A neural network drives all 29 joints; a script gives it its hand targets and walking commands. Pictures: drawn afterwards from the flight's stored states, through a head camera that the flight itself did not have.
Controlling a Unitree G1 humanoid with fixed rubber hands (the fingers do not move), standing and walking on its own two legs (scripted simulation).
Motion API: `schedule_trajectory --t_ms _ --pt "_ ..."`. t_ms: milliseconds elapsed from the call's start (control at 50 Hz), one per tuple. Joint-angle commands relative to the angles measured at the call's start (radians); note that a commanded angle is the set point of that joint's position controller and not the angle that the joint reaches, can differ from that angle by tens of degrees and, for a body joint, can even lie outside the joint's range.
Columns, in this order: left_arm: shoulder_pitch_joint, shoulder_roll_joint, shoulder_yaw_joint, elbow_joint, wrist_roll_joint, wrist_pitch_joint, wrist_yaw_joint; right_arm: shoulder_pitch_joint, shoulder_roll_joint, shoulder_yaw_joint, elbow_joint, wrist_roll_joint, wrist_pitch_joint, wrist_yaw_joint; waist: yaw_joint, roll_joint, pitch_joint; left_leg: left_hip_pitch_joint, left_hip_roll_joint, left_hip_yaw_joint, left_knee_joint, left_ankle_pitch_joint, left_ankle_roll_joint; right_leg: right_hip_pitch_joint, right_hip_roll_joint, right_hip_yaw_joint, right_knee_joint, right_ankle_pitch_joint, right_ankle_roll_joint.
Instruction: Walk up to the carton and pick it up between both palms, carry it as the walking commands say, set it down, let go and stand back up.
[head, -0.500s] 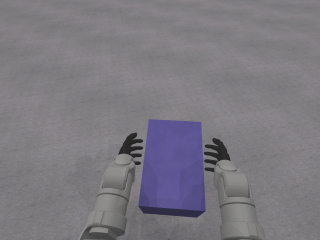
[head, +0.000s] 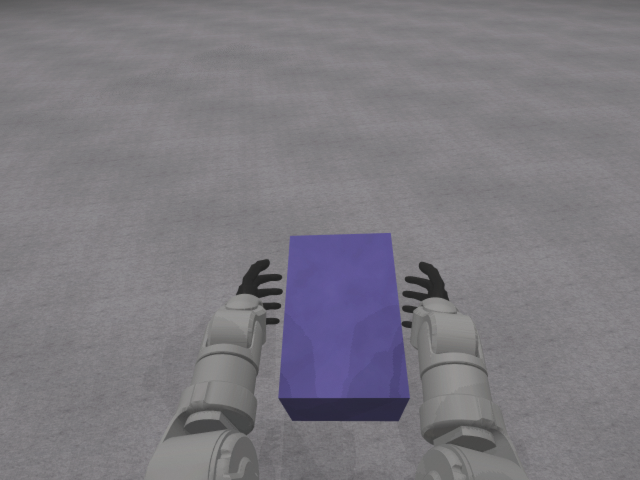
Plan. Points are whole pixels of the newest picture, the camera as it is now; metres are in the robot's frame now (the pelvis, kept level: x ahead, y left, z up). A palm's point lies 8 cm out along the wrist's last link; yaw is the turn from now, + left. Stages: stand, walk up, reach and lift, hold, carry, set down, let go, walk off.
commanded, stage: hold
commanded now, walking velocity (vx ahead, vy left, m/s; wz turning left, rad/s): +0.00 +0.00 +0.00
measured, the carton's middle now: (342, 325) +0.37 -0.03 -0.03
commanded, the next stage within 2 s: set down in 0.02 s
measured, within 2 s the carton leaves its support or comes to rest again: neither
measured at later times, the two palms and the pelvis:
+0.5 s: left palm (252, 329) +0.35 +0.11 -0.01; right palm (418, 339) +0.33 -0.14 -0.01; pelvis +0.01 +0.02 -0.01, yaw -1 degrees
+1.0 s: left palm (266, 358) +0.36 +0.10 -0.11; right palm (411, 369) +0.34 -0.14 -0.11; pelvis -0.01 +0.01 -0.06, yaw +0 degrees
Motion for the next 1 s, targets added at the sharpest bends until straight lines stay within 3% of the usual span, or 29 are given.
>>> schedule_trajectory --t_ms 0,20,60,120,220,360,580,760,980 --pt "-0.633 -1.009 -0.460 0.010 -0.278 -0.041 -0.308 -0.598 1.111 0.484 0.047 0.300 -0.049 0.262 0.015 -0.063 -0.283 -0.108 -0.028 0.023 -0.106 -0.055 0.024 0.179 -0.037 0.080 -0.124 -0.160 0.025" --pt "-0.537 -0.984 -0.288 0.098 -0.124 -0.027 -0.293 -0.516 1.085 0.414 0.200 0.213 -0.034 0.284 0.040 -0.077 -0.278 -0.091 -0.004 -0.028 -0.118 -0.073 0.045 0.168 -0.032 0.117 -0.100 -0.230 0.007" --pt "-0.540 -0.977 -0.309 0.069 -0.120 -0.042 -0.288 -0.503 1.074 0.402 0.144 0.217 -0.066 0.294 0.031 -0.046 -0.250 -0.078 -0.007 -0.030 -0.129 -0.054 0.049 0.187 -0.023 0.108 -0.083 -0.185 0.000" --pt "-0.581 -0.989 -0.310 0.097 -0.126 -0.079 -0.282 -0.530 1.023 0.340 0.170 0.179 -0.115 0.291 -0.025 -0.034 -0.235 -0.108 -0.008 -0.034 -0.115 -0.066 0.045 0.152 -0.014 0.094 -0.055 -0.141 -0.003" --pt "-0.583 -0.992 -0.312 0.075 -0.117 -0.146 -0.250 -0.532 1.001 0.350 0.171 0.162 -0.186 0.297 -0.005 -0.020 -0.263 -0.164 -0.008 -0.037 -0.098 -0.041 0.040 0.154 0.000 0.079 0.009 -0.047 -0.005" --pt "-0.453 -0.996 -0.317 0.097 -0.088 -0.198 -0.213 -0.468 0.958 0.373 0.147 0.128 -0.263 0.300 0.009 -0.010 -0.311 -0.176 -0.011 -0.036 -0.076 0.073 0.020 0.088 0.022 0.064 0.062 0.074 -0.001" --pt "-0.396 -0.997 -0.396 0.098 -0.068 -0.362 -0.177 -0.408 0.941 0.430 0.136 0.095 -0.429 0.295 -0.010 -0.021 -0.481 -0.264 -0.046 -0.041 0.034 0.203 0.016 -0.082 0.045 0.054 0.162 0.187 0.012" --pt "-0.451 -0.965 -0.431 0.117 -0.041 -0.474 -0.159 -0.458 0.912 0.456 0.172 0.065 -0.548 0.274 -0.019 -0.013 -0.594 -0.437 -0.077 -0.034 0.139 0.127 0.007 -0.233 0.059 0.043 0.271 0.134 0.019" --pt "-0.571 -0.918 -0.452 0.140 -0.059 -0.524 -0.143 -0.579 0.889 0.502 0.179 0.070 -0.587 0.242 -0.018 -0.016 -0.725 -0.647 -0.105 -0.010 0.298 0.001 0.003 -0.377 0.071 0.035 0.409 0.013 0.027"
